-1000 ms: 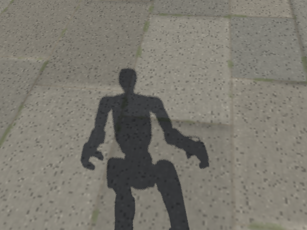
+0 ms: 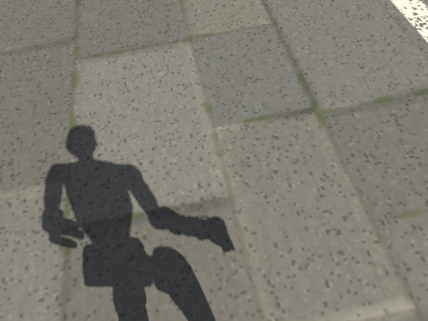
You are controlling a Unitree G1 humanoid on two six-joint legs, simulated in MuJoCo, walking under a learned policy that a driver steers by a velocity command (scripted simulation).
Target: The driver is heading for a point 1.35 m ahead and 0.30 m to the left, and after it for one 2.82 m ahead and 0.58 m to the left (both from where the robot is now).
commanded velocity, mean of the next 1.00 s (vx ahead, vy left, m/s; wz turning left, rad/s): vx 0.39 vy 0.00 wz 0.26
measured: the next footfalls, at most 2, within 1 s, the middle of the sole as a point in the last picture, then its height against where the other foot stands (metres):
left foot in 0.36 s outside the picture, level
right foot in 0.82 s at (211, 282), level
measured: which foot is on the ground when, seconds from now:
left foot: up 0.00-0.34, down 0.36-0.84, up 0.86-1.00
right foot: down 0.00-0.36, up 0.38-0.80, down 0.82-1.00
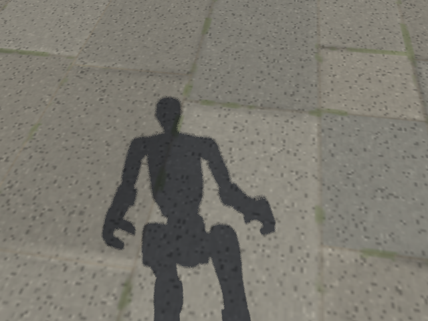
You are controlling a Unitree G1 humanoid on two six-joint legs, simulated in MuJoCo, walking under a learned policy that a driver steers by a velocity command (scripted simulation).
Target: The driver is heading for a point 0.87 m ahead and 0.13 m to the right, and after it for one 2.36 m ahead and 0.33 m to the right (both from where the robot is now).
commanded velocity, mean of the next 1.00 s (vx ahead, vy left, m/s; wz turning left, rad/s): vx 0.50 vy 0.00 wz -0.37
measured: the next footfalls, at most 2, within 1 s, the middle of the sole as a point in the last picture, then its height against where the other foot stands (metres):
left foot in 0.28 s outside the picture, level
right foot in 0.78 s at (300, 308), level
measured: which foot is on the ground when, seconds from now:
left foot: up 0.00-0.26, down 0.28-0.78, up 0.80-1.00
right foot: down 0.00-0.28, up 0.30-0.76, down 0.78-1.00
